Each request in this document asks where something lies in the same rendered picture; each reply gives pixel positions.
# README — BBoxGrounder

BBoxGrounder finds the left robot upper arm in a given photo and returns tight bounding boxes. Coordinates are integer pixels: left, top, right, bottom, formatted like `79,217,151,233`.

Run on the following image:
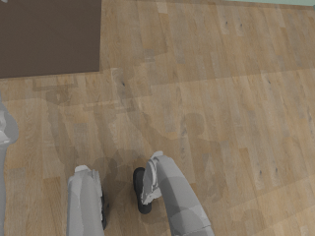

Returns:
0,101,19,236

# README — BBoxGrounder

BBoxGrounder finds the left robot thigh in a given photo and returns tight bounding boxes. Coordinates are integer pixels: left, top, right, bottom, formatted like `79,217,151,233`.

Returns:
66,169,104,236

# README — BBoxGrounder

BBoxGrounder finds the robot right foot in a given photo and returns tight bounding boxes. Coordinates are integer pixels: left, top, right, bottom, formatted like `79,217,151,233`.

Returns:
133,167,152,214

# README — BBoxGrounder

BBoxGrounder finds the cabinet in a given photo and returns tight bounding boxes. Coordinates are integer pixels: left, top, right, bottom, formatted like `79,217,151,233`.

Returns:
0,0,102,79

